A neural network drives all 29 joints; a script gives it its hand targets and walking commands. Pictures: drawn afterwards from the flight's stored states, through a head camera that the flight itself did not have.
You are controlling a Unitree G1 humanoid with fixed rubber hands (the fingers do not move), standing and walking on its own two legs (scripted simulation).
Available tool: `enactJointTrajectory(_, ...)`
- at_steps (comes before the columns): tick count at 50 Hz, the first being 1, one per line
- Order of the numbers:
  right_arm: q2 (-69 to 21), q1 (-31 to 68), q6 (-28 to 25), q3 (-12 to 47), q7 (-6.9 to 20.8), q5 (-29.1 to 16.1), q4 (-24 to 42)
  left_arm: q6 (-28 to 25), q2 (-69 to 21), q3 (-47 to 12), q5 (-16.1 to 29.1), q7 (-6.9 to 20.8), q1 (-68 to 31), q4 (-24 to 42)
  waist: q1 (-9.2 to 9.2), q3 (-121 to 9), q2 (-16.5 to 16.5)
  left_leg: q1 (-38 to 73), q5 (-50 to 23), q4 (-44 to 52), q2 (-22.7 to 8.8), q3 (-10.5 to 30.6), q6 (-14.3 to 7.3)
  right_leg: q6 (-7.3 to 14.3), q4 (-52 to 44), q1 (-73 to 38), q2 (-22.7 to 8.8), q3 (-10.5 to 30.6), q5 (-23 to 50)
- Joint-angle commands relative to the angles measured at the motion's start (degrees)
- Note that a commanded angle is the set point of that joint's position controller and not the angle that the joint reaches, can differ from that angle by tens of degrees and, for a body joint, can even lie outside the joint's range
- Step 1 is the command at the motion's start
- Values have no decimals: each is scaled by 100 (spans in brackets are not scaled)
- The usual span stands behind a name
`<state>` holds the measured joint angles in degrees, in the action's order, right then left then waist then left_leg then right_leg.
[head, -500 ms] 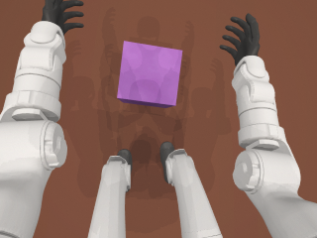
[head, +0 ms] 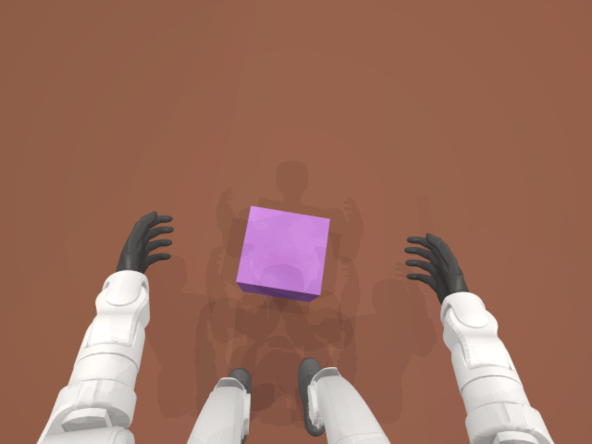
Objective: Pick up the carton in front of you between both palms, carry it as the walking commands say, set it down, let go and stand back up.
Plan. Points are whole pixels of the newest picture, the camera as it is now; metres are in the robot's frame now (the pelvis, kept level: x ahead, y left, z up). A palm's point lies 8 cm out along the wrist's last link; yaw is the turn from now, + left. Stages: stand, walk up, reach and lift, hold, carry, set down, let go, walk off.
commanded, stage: let go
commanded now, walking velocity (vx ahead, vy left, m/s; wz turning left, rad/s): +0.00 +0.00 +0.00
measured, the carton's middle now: (282, 258) +0.44 -0.03 -0.61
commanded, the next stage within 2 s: stand in 0.88 s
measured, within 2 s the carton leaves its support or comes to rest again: neither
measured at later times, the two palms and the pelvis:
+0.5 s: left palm (52, 395) +0.20 +0.25 -0.02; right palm (477, 381) +0.18 -0.22 -0.02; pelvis +0.03 +0.02 +0.05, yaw -1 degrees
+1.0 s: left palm (42, 420) +0.17 +0.26 -0.03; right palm (509, 381) +0.18 -0.26 -0.03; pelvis +0.03 +0.01 +0.04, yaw -1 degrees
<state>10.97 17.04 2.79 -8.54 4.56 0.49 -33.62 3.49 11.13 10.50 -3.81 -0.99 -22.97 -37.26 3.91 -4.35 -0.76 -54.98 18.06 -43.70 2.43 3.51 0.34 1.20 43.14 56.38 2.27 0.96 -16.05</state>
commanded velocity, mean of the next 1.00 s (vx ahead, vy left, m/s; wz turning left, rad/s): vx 0.00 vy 0.00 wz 0.00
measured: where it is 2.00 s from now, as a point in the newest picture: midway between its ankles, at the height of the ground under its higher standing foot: (275, 415)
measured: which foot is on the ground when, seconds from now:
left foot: down 0.00-1.00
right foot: down 0.00-1.00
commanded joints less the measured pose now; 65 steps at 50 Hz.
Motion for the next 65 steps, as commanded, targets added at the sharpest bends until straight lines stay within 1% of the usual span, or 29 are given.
enactJointTrajectory(1, 395, -506, -246, 76, -47, -79, 581, -269, 438, -14, 44, 41, 329, 511, -48, -3280, 5, 1243, -1734, 525, 91, -189, 69, -238, -206, -3910, -187, 317, 3404)
enactJointTrajectory(4, 405, -1125, -346, 204, -91, -123, 759, -387, 459, -96, 88, 70, 964, 637, -62, -2861, -52, 1691, -1776, 789, 70, -172, 43, -256, -472, -4228, -202, 329, 3472)
enactJointTrajectory(8, 454, -1926, -422, 332, -108, -162, 1052, -492, 505, -217, 136, 110, 1719, 929, -88, -2264, -16, 2620, -1866, 1184, 36, -148, 17, -279, -912, -4508, -162, 255, 3233)
enactJointTrajectory(10, 490, -2273, -430, 385, -99, -175, 1177, -518, 505, -295, 169, 129, 2073, 1067, -113, -1885, 54, 3153, -1909, 1401, 8, -135, 10, -286, -1163, -4561, -122, 190, 2958)
enactJointTrajectory(13, 548, -2523, -394, 453, -69, -211, 1298, -497, 477, -409, 222, 165, 2491, 1251, -191, -1218, 234, 3827, -1891, 1739, -44, -121, 29, -261, -1563, -4552, -61, 84, 2332)
enactJointTrajectory(16, 602, -2670, -296, 512, -35, -224, 1361, -396, 474, -507, 250, 226, 2853, 1391, -288, -652, 365, 4203, -1751, 2015, -105, -126, 53, -223, -1835, -4652, -35, 21, 1819)
enactJointTrajectory(19, 652, -2777, -154, 522, -15, -186, 1371, -250, 488, -597, 285, 304, 3136, 1528, -355, -166, 400, 4399, -1556, 2206, -152, -128, 63, -190, -1990, -4837, -7, -13, 1457)
enactJointTrajectory(24, 724, -2757, 138, 448, -2, -39, 1403, 40, 502, -697, 355, 420, 3287, 1711, -361, 496, 206, 4426, -1092, 2387, -221, -134, 47, -166, -2063, -5108, 36, -82, 990)
enactJointTrajectory(29, 729, -2762, 392, 387, -15, 86, 1433, 272, 536, -712, 379, 487, 3243, 1860, -298, 823, 55, 4484, -929, 2420, -216, -155, 20, -153, -2047, -5291, 70, -106, 896)
enactJointTrajectory(36, 684, -2722, 533, 396, -10, 95, 1504, 420, 579, -656, 301, 485, 3285, 1893, -354, 853, 177, 4614, -1118, 2333, -164, -182, 26, -153, -2008, -5488, 42, -78, 1062)
enactJointTrajectory(37, 899, -2453, 842, 366, -166, 205, 1839, 252, 564, -643, 388, 380, 3557, 1551, -421, 487, -5, 4961, -1559, 2130, -192, -146, 32, -178, -1826, -5354, 146, -114, 967)
enactJointTrajectory(38, 833, -2631, 913, 416, -221, 168, 1794, 226, 595, -638, 321, 333, 3508, 1664, -410, 584, 125, 4942, -1676, 2058, -170, -167, 58, -172, -1829, -5261, 137, -108, 918)
enactJointTrajectory(44, 728, -2614, 1076, 556, -329, 66, 1795, 250, 651, -738, 396, 293, 3342, 1778, -380, 752, 197, 4870, -1453, 2055, -138, -240, 8, -185, -1848, -5091, 87, -34, 963)
enactJointTrajectory(45, 1313, -2364, 564, 369, -552, 107, 938, 68, 1348, -485, 125, 72, 3415, 938, -488, 930, 526, 4063, -651, 1883, -357, -45, 94, -251, -1876, -4317, -336, 249, 732)
enactJointTrajectory(46, 1320, -2555, 333, 344, -608, 159, 851, -37, 1471, -487, 101, 8, 3520, 911, -421, 840, 404, 4174, -366, 1884, -360, 31, 66, -187, -1934, -4300, -435, 373, 585)
enactJointTrajectory(47, 1243, -2542, 193, 381, -598, 198, 694, -107, 1394, -511, 87, 6, 3446, 821, -409, 726, 265, 4190, -76, 1899, -390, 92, 49, -151, -2016, -4158, -462, 469, 210)
enactJointTrajectory(48, 1236, -2532, 83, 388, -581, 199, 590, -169, 1358, -529, 76, 10, 3380, 764, -400, 655, 187, 4248, 57, 1906, -411, 151, 32, -128, -2092, -4086, -472, 525, -72)
enactJointTrajectory(49, 1225, -2523, 1, 401, -568, 198, 490, -214, 1321, -545, 81, 6, 3314, 711, -390, 585, 142, 4309, 32, 1878, -426, 191, 11, -103, -2114, -4054, -478, 562, -156)
enactJointTrajectory(50, 1253, -2488, -62, 411, -542, 200, 384, -253, 1320, -553, 89, 27, 3255, 633, -388, 434, 122, 4369, -176, 1857, -452, 222, -16, -73, -2084, -4141, -490, 571, 13)
enactJointTrajectory(54, 1377, -2468, -220, 450, -528, 190, 49, -338, 1383, -561, 143, 37, 3252, 293, -418, 121, 89, 4527, -1139, 1797, -546, 261, -30, -52, -1896, -4470, -544, 542, 1179)
enactJointTrajectory(56, 1459, -2502, -260, 458, -550, 183, -104, -357, 1438, -558, 155, 18, 3272, 160, -419, 42, 31, 4598, -1431, 1774, -576, 274, -39, -51, -1848, -4575, -561, 537, 1501)
enactJointTrajectory(65, 1656, -2565, -326, 506, -610, 162, -614, -395, 1656, -591, 186, -34, 3255, -316, -416, 84, 38, 4693, -1932, 1835, -647, 316, -56, -17, -1872, -4824, -631, 569, 2050)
